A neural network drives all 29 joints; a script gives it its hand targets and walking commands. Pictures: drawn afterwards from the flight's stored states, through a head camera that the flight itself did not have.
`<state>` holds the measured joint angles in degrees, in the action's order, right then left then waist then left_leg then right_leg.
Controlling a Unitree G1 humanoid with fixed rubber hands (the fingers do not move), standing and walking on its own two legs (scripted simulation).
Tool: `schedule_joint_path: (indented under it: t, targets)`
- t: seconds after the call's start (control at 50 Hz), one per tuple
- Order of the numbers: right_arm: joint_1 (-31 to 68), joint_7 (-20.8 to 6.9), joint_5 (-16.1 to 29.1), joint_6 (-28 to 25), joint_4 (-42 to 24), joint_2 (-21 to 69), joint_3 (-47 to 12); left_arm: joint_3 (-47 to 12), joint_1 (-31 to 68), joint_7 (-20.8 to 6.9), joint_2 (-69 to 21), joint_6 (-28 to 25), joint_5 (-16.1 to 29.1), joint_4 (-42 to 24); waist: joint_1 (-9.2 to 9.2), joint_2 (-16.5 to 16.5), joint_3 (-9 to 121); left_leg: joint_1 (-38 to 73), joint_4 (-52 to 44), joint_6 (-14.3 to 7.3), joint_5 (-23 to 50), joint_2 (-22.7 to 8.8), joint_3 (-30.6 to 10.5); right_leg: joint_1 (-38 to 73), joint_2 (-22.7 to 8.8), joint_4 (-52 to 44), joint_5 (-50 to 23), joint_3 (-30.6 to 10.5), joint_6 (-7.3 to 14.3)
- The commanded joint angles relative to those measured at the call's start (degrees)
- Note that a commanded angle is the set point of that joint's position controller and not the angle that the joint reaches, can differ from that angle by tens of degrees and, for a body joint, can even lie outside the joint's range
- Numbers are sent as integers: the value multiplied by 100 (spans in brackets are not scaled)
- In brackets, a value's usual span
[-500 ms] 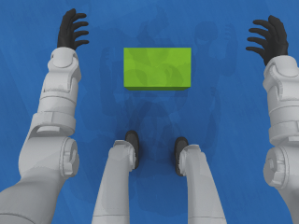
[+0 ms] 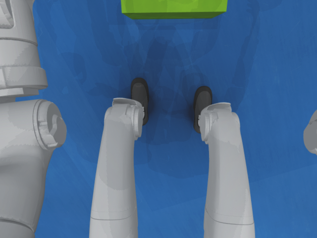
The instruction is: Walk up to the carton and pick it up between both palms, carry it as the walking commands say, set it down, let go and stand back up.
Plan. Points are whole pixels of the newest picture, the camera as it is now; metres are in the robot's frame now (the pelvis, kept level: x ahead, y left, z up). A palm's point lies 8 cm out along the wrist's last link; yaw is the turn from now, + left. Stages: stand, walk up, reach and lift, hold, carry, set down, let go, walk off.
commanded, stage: reach and lift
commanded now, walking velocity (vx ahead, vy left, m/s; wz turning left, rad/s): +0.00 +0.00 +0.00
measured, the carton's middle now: out of the picture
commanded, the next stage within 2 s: none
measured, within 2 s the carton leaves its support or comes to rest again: neither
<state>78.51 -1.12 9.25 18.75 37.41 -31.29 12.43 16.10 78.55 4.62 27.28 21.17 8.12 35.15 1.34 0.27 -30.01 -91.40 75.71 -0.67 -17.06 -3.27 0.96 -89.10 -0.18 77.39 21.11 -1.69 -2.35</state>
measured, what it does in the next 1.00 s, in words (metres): lowers itself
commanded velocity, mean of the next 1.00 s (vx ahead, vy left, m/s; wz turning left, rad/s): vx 0.00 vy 0.00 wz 0.00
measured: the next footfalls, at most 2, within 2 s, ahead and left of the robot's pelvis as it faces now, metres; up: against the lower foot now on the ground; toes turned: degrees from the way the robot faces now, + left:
none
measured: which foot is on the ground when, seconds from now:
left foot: down 0.00-1.00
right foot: down 0.00-1.00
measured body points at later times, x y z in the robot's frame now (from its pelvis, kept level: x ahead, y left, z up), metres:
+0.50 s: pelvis -0.01 +0.00 -0.15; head +0.38 +0.01 +0.07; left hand +0.57 +0.26 -0.31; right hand +0.60 -0.23 -0.29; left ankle +0.14 +0.12 -0.57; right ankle +0.12 -0.14 -0.57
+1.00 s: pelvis +0.01 -0.01 -0.23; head +0.40 +0.01 -0.03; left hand +0.56 +0.25 -0.43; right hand +0.59 -0.22 -0.42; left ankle +0.14 +0.12 -0.57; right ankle +0.12 -0.14 -0.57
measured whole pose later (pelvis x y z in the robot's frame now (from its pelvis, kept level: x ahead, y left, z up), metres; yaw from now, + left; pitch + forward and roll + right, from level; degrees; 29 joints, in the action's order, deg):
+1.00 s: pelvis +0.01 -0.01 -0.23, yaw +1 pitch +35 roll -1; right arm 89.7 0.4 9.2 8.5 62.8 -30.6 9.9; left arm 15.3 87.9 3.1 27.5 7.1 9.1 62.4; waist 1.3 0.8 -30.2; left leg -129.9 122.3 0.2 -27.6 -2.0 -2.0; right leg -125.8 0.0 125.3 34.7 -1.8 -2.4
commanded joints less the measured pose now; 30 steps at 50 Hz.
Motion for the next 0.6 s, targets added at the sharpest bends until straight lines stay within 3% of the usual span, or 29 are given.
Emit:
schedule_joint_path:
  t: [0.0,0.02,0.04,0.06,0.08,0.1,0.12,0.14,0.16,0.18,0.2,0.22,0.24,0.26,0.28,0.3,0.32,0.34,0.36,0.38,0.4,0.42,0.44,0.46,0.5,0.52,0.54,0.56,0.58]
  targets:
    - [3047,-189,-13,-224,825,-1658,588,565,2380,-216,1135,-268,58,1021,255,-39,8388,3192,421,93,-165,433,87,241,269,12,980,625,380]
    - [3081,-248,-44,-289,645,-1548,708,464,2520,-231,1202,-322,-91,1086,328,200,8230,3179,453,119,-176,398,-90,-103,281,209,937,631,337]
    - [3153,-257,-143,-319,1346,-1594,642,437,2672,-172,1211,-400,-34,1402,200,38,8161,2742,767,127,-188,466,-18,-302,304,615,820,646,324]
    - [3179,-244,-35,-378,1046,-1451,559,425,2916,-169,1253,-531,-167,953,359,305,8713,3083,813,222,411,468,-30,-143,286,619,326,587,280]
    - [3013,-242,-31,-379,1669,-1291,563,543,2974,-124,1383,-562,-214,1542,300,110,8328,2636,988,199,-176,482,57,-557,304,632,966,639,216]
    - [2918,-299,-156,-224,2852,-1264,358,453,2817,-203,1325,-475,-161,2719,284,-113,7324,1800,1075,223,-968,491,174,-844,239,771,1481,587,230]
    - [3061,-257,-209,-363,1948,-1365,413,590,2955,-204,1330,-564,-357,1802,295,-4,8083,2061,1190,323,-407,443,181,-437,258,884,894,611,245]
    - [3154,-253,-171,-443,1738,-1429,403,366,2574,-212,1138,-600,-271,2177,379,35,8244,1969,1347,263,-152,410,51,-460,256,1186,640,632,121]
    - [3424,-216,-46,-463,1475,-1221,183,456,3218,-169,1366,-727,-260,1601,481,-85,8901,1959,1542,257,-189,463,205,-248,309,1129,665,527,192]
    - [2931,-151,-324,-473,1696,-1421,341,321,2946,-115,1253,-720,-213,1523,237,15,9235,2126,1560,330,-106,535,272,-6,287,1231,582,634,180]
    - [3013,-129,-17,-424,1597,-1341,158,158,2922,-98,1334,-713,-191,1781,482,172,9541,2512,1734,258,4,544,172,-84,289,1416,634,598,150]
    - [3252,-72,-74,-509,869,-1778,291,-25,3393,-25,1465,-705,6,997,-2,62,10337,3002,1860,282,-32,445,161,171,256,1468,669,844,158]
    - [3159,-64,5,-485,1965,-1495,100,-123,3337,-43,1477,-752,31,2152,165,156,9134,2175,2166,229,-374,409,192,-571,162,1740,1079,694,209]
    - [3511,15,112,-557,139,-1801,213,-69,3687,41,1618,-767,151,174,180,79,11245,3386,2087,201,591,473,72,698,265,1753,159,740,208]
    - [3767,67,222,-614,285,-1718,14,-90,3505,95,1707,-789,228,913,172,-93,10773,3145,2373,192,539,429,126,297,263,1873,384,844,147]
    - [3510,47,265,-592,778,-1582,-180,-297,3247,103,1327,-788,310,1127,267,114,10821,3396,2515,224,959,466,201,347,283,2052,27,754,265]
    - [3820,133,451,-622,-467,-1756,-286,-195,3444,160,1577,-822,428,27,249,-97,12028,3935,2677,166,1555,459,207,1105,299,2259,-634,850,163]
    - [3282,186,356,-616,1126,-1315,-334,-253,3069,146,1485,-899,345,1656,161,-39,10235,2897,2862,165,922,353,185,-22,207,2417,65,798,182]
    - [3627,190,369,-682,-390,-1763,-154,-268,3528,207,1631,-863,325,-203,134,222,11644,3687,2861,173,1506,479,130,827,280,2468,-625,816,224]
    - [3585,198,453,-663,-145,-1748,-279,-494,3479,236,1562,-845,621,-4,-122,-98,11923,3870,3064,138,1666,437,143,705,274,2615,-683,954,224]
    - [3266,207,544,-637,548,-1523,-400,-723,3381,204,1356,-857,624,430,67,399,11131,3735,3080,96,1536,444,22,-8,230,2830,-266,878,234]
    - [3504,252,468,-688,31,-1755,-218,-569,3360,200,1480,-866,586,353,45,350,11032,3719,3170,58,1421,472,16,-81,219,2795,-120,868,205]
    - [3320,239,454,-716,1088,-1434,-449,-632,3196,199,1158,-938,526,1212,99,251,9920,2988,3191,76,1002,415,74,-518,154,2768,232,754,279]
    - [3157,203,254,-793,541,-1538,-436,-684,3092,156,981,-972,614,598,-191,4,10314,3167,3184,87,1122,441,38,-174,187,2856,-18,856,254]
    - [2799,159,377,-815,1694,-1109,-545,-665,3086,70,1098,-1083,438,1314,60,339,9145,2330,3276,147,630,339,120,-738,109,3005,308,744,341]
    - [2891,151,284,-844,1263,-1309,-452,-560,3055,100,1158,-1102,361,969,-12,226,9543,2528,3370,176,1012,359,102,-738,130,2991,-7,722,295]
    - [2826,134,242,-873,2068,-1242,-416,-573,2929,96,1086,-1104,340,1706,50,365,8694,2139,3419,244,805,356,95,-1329,118,3057,302,711,287]
    - [2718,67,270,-863,2140,-1033,-557,-580,2771,-4,1096,-1104,321,2085,43,188,8363,1832,3510,145,648,333,41,-1238,-5,3108,355,622,298]
    - [2613,38,235,-867,2288,-993,-483,-606,2602,-63,1015,-1128,298,2276,-93,209,7756,1228,3495,223,380,346,142,-1349,19,3046,406,616,218]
